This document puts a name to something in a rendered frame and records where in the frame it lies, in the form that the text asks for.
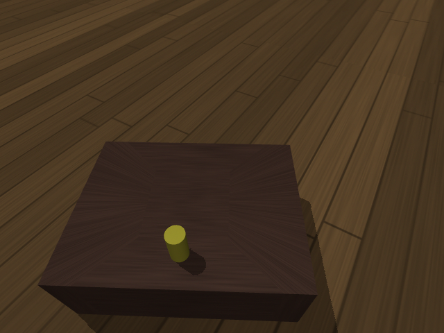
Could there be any can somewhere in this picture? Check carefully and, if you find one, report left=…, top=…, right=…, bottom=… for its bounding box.
left=164, top=225, right=189, bottom=262

